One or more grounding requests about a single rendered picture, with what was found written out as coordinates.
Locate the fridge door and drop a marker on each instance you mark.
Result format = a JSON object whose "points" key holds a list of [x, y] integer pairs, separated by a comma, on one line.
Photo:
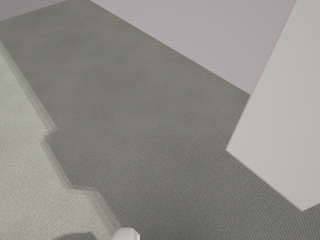
{"points": [[278, 136]]}

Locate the robot left thigh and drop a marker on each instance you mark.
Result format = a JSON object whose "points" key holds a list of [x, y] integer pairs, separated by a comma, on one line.
{"points": [[126, 233]]}

